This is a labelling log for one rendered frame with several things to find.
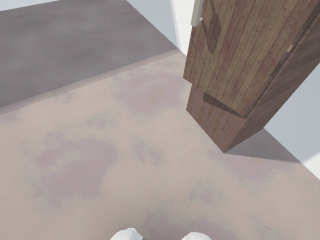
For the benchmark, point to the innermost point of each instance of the cupboard door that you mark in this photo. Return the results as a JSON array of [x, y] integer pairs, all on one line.
[[236, 47]]

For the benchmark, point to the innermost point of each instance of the left robot thigh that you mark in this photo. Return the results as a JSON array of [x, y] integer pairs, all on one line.
[[127, 234]]

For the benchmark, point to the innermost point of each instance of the handle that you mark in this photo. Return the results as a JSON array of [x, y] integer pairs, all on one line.
[[196, 14]]

